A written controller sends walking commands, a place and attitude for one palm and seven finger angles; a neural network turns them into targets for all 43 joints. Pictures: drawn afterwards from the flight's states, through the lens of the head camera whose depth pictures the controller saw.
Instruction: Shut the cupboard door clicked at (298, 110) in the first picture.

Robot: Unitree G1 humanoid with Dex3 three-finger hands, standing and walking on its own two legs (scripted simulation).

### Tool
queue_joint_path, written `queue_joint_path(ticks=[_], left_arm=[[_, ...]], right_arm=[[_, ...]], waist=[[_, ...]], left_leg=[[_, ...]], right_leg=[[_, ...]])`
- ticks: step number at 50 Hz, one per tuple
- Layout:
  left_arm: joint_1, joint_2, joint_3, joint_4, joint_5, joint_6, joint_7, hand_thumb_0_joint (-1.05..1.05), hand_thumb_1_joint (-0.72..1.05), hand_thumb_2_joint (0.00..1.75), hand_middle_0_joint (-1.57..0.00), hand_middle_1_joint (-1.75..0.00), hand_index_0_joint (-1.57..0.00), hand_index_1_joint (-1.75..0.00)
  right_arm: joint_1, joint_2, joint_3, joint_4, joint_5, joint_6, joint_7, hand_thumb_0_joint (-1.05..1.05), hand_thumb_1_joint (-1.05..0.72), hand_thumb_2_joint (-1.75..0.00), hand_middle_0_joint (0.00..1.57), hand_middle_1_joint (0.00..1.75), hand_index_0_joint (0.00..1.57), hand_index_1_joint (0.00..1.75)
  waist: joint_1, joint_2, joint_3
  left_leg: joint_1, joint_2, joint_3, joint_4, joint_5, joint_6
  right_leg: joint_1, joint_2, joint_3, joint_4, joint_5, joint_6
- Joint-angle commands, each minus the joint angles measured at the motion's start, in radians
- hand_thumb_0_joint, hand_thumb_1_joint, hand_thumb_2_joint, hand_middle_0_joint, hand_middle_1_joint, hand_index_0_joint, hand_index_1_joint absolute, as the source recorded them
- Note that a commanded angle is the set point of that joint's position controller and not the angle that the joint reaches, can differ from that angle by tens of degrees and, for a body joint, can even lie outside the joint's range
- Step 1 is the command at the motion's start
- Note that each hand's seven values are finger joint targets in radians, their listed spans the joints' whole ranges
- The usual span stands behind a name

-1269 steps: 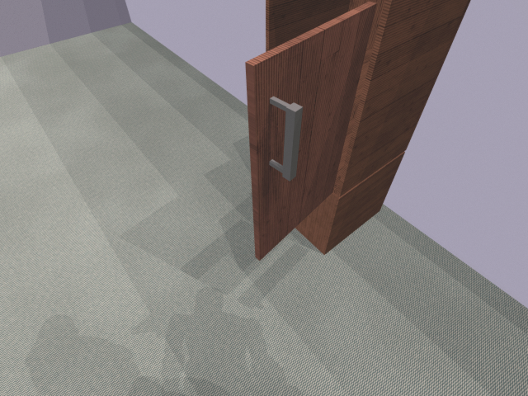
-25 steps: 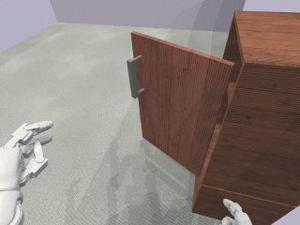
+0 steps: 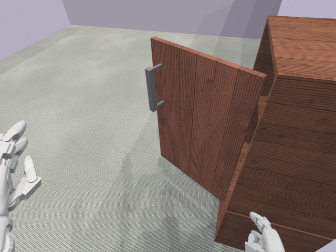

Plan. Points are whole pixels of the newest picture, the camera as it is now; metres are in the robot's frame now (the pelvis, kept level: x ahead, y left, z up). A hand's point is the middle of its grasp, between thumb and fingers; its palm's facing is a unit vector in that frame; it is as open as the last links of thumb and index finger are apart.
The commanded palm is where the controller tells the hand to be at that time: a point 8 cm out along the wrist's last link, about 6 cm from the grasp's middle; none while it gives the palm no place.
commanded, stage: step back with the hand held close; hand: left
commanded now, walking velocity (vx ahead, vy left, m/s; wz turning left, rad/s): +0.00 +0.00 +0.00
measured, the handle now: (156, 88) +0.61 +0.12 +0.09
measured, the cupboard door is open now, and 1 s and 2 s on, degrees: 63 63 63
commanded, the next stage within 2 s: stop stepping back and stand still in 1.12 s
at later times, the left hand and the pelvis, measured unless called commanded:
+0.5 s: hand (14, 194) +0.16 +0.29 +0.16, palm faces +0.34 -0.79 -0.51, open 7.4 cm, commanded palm +0.10 +0.33 +0.17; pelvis -0.05 +0.03 -0.01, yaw -2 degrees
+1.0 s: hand out of the picture +0.02 +0.33 +0.17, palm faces +0.55 -0.72 -0.41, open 7.4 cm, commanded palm -0.04 +0.36 +0.17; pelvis -0.15 +0.05 -0.03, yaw +6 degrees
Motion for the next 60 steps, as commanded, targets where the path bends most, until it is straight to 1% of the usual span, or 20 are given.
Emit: queue_joint_path(ticks=[1, 3, 4, 7, 11, 20, 24, 29, 32, 38, 43, 45, 47, 48, 50, 51, 53, 55, 58, 60], left_arm=[[-0.064, 0.182, 0.129, -0.144, -0.007, -0.054, 0.010, 0.00, 0.90, 0.90, -0.20, -0.30, -0.20, -0.30], [-0.071, 0.170, 0.117, -0.151, -0.009, -0.055, 0.007, 0.00, 0.90, 0.90, -0.20, -0.30, -0.20, -0.30], [-0.191, 0.305, 0.227, -0.240, -0.001, -0.093, 0.013, 0.00, 0.90, 0.90, -0.20, -0.30, -0.20, -0.30], [-0.051, 0.226, 0.151, -0.156, 0.003, -0.095, 0.003, 0.00, 0.90, 0.90, -0.20, -0.30, -0.20, -0.30], [0.008, 0.256, 0.178, -0.220, 0.000, -0.096, 0.013, 0.00, 0.90, 0.90, -0.20, -0.30, -0.20, -0.30], [0.086, 0.295, 0.230, -0.306, -0.015, -0.111, 0.038, 0.00, 0.90, 0.90, -0.20, -0.30, -0.20, -0.30], [0.095, 0.278, 0.229, -0.291, -0.013, -0.130, 0.041, 0.00, 0.90, 0.90, -0.20, -0.30, -0.20, -0.30], [0.054, 0.243, 0.225, -0.244, 0.013, -0.165, 0.042, 0.00, 0.90, 0.90, -0.20, -0.30, -0.20, -0.30], [0.007, 0.231, 0.216, -0.257, 0.031, -0.187, 0.041, 0.00, 0.90, 0.90, -0.20, -0.30, -0.20, -0.30], [-0.016, 0.266, 0.241, -0.365, 0.038, -0.230, 0.051, 0.00, 0.90, 0.90, -0.20, -0.30, -0.20, -0.30], [0.006, 0.273, 0.239, -0.357, 0.022, -0.248, 0.069, 0.00, 0.90, 0.90, -0.20, -0.30, -0.20, -0.30], [-0.043, 0.267, 0.222, -0.331, 0.023, -0.251, 0.076, 0.00, 0.90, 0.90, -0.20, -0.30, -0.20, -0.30], [-0.098, 0.256, 0.208, -0.323, 0.023, -0.252, 0.076, 0.00, 0.90, 0.90, -0.20, -0.30, -0.20, -0.30], [-0.111, 0.251, 0.205, -0.325, 0.023, -0.257, 0.074, 0.00, 0.90, 0.90, -0.20, -0.30, -0.20, -0.30], [-0.123, 0.259, 0.251, -0.300, 0.036, -0.262, 0.072, 0.00, 0.90, 0.90, -0.20, -0.30, -0.20, -0.30], [-0.123, 0.290, 0.270, -0.285, 0.034, -0.261, 0.071, 0.00, 0.90, 0.90, -0.20, -0.30, -0.20, -0.30], [-0.120, 0.283, 0.266, -0.326, 0.013, -0.273, 0.057, 0.00, 0.90, 0.90, -0.20, -0.30, -0.20, -0.30], [-0.008, 0.255, 0.249, -0.297, -0.009, -0.266, 0.049, 0.00, 0.90, 0.90, -0.20, -0.30, -0.20, -0.30], [0.016, 0.264, 0.243, -0.344, -0.033, -0.263, 0.036, 0.00, 0.90, 0.90, -0.20, -0.30, -0.20, -0.30], [-0.019, 0.277, 0.243, -0.384, -0.039, -0.274, 0.032, 0.00, 0.90, 0.90, -0.20, -0.30, -0.20, -0.30]], right_arm=[[-0.124, -0.109, -0.040, -0.154, -0.003, -0.035, -0.007, 0.00, -0.90, -0.90, 0.20, 0.30, 0.20, 0.30], [-0.121, -0.108, -0.040, -0.162, -0.002, -0.030, -0.005, 0.00, -0.90, -0.90, 0.20, 0.30, 0.20, 0.30], [-0.127, -0.134, -0.050, -0.190, 0.005, -0.005, -0.002, 0.00, -0.90, -0.90, 0.20, 0.30, 0.20, 0.30], [-0.132, -0.116, -0.050, -0.183, 0.000, 0.035, -0.008, 0.00, -0.90, -0.90, 0.20, 0.30, 0.20, 0.30], [-0.124, -0.127, -0.070, -0.213, 0.008, 0.075, -0.015, 0.00, -0.90, -0.90, 0.20, 0.30, 0.20, 0.30], [-0.107, -0.133, -0.075, -0.263, 0.015, 0.107, -0.029, 0.00, -0.90, -0.90, 0.20, 0.30, 0.20, 0.30], [-0.094, -0.149, -0.077, -0.263, 0.010, 0.084, -0.029, 0.00, -0.90, -0.90, 0.20, 0.30, 0.20, 0.30], [-0.095, -0.164, -0.079, -0.259, 0.015, 0.045, -0.029, 0.00, -0.90, -0.90, 0.20, 0.30, 0.20, 0.30], [-0.089, -0.166, -0.080, -0.251, 0.011, 0.020, -0.027, 0.00, -0.90, -0.90, 0.20, 0.30, 0.20, 0.30], [-0.072, -0.153, -0.082, -0.238, 0.001, -0.029, -0.021, 0.00, -0.90, -0.90, 0.20, 0.30, 0.20, 0.30], [-0.025, -0.110, -0.078, -0.165, -0.013, -0.030, -0.004, 0.00, -0.90, -0.90, 0.20, 0.30, 0.20, 0.30], [-0.016, -0.112, -0.079, -0.153, -0.016, -0.031, -0.004, 0.00, -0.90, -0.90, 0.20, 0.30, 0.20, 0.30], [-0.023, -0.126, -0.083, -0.150, -0.012, -0.042, -0.014, 0.00, -0.90, -0.90, 0.20, 0.30, 0.20, 0.30], [-0.040, -0.140, -0.083, -0.160, -0.007, -0.051, -0.022, 0.00, -0.90, -0.90, 0.20, 0.30, 0.20, 0.30], [-0.092, -0.158, -0.085, -0.167, -0.012, -0.084, -0.034, 0.00, -0.90, -0.90, 0.20, 0.30, 0.20, 0.30], [-0.089, -0.138, -0.087, -0.160, -0.020, -0.087, -0.031, 0.00, -0.90, -0.90, 0.20, 0.30, 0.20, 0.30], [-0.093, -0.132, -0.104, -0.149, -0.012, -0.096, -0.006, 0.00, -0.90, -0.90, 0.20, 0.30, 0.20, 0.30], [-0.111, -0.127, -0.111, -0.157, 0.003, -0.100, 0.018, 0.00, -0.90, -0.90, 0.20, 0.30, 0.20, 0.30], [-0.117, -0.106, -0.092, -0.163, 0.005, -0.101, 0.032, 0.00, -0.90, -0.90, 0.20, 0.30, 0.20, 0.30], [-0.097, -0.101, -0.089, -0.148, -0.009, -0.100, 0.036, 0.00, -0.90, -0.90, 0.20, 0.30, 0.20, 0.30]], waist=[[0.005, -0.027, -0.007], [0.003, -0.032, -0.029], [-0.024, -0.010, -0.018], [-0.033, -0.104, -0.067], [-0.033, -0.068, -0.177], [-0.041, 0.003, -0.198], [-0.040, 0.069, -0.151], [-0.043, 0.097, -0.046], [-0.043, 0.091, -0.030], [-0.046, 0.059, -0.064], [-0.078, -0.159, -0.050], [-0.090, -0.185, -0.055], [-0.095, -0.100, -0.045], [-0.088, 0.006, -0.040], [-0.054, 0.260, -0.092], [-0.047, 0.223, -0.099], [-0.039, 0.102, -0.153], [-0.023, 0.144, -0.172], [-0.022, 0.225, -0.172], [-0.024, 0.170, -0.180]], left_leg=[[0.066, 0.006, -0.009, -0.043, 0.267, 0.017], [0.074, 0.006, -0.011, -0.046, 0.269, 0.018], [0.017, 0.030, -0.018, 0.025, 0.229, 0.039], [-0.008, 0.024, -0.009, 0.083, 0.280, 0.035], [0.010, 0.036, 0.000, 0.095, 0.391, 0.030], [-0.066, 0.087, -0.050, 0.037, 0.424, 0.034], [-0.208, 0.122, -0.098, -0.041, 0.212, 0.052], [-0.574, 0.160, -0.169, -0.157, -0.385, 0.093], [-0.663, 0.172, -0.191, -0.163, -0.504, 0.102], [-0.571, 0.126, -0.193, -0.070, -0.505, 0.081], [-0.187, 0.023, -0.085, 0.291, -0.242, 0.002], [-0.124, 0.026, -0.080, 0.298, -0.187, 0.003], [-0.145, 0.076, -0.144, 0.121, -0.217, 0.031], [-0.223, 0.143, -0.220, -0.017, -0.325, 0.057], [-0.609, 0.370, -0.417, -0.325, -0.641, 0.140], [-0.627, 0.371, -0.415, -0.336, -0.541, 0.134], [-0.473, 0.342, -0.259, -0.256, -0.380, 0.096], [-0.396, 0.303, -0.120, -0.237, -0.356, 0.043], [-0.315, 0.302, -0.046, -0.272, -0.365, -0.033], [-0.197, 0.291, -0.013, -0.184, -0.317, -0.090]], right_leg=[[-0.113, 0.017, -0.007, -0.066, 0.297, -0.005], [-0.107, 0.015, -0.010, -0.056, 0.295, -0.003], [-0.174, -0.047, 0.061, -0.091, 0.393, 0.004], [-0.153, -0.095, 0.051, -0.039, 0.604, 0.017], [-0.120, -0.092, 0.037, 0.031, 0.680, 0.032], [-0.130, -0.033, 0.038, 0.105, 0.481, 0.024], [-0.101, -0.001, 0.036, 0.141, 0.283, 0.026], [0.028, 0.022, 0.051, 0.227, 0.114, 0.022], [0.041, 0.030, 0.052, 0.263, 0.024, 0.017], [-0.104, 0.019, 0.132, 0.217, -0.095, -0.022], [-0.565, -0.166, 0.382, -0.071, -0.264, -0.121], [-0.607, -0.176, 0.349, -0.067, -0.186, -0.099], [-0.581, -0.074, 0.233, 0.038, -0.147, -0.043], [-0.520, -0.001, 0.157, 0.157, -0.157, -0.011], [-0.135, 0.136, 0.046, 0.686, -0.121, 0.032], [-0.128, 0.131, 0.067, 0.800, -0.165, 0.022], [-0.202, 0.125, 0.049, 0.792, -0.214, 0.011], [-0.212, 0.129, -0.022, 0.693, -0.247, 0.005], [-0.179, 0.111, -0.076, 0.404, -0.314, -0.010], [-0.222, 0.064, -0.033, 0.146, -0.337, -0.021]])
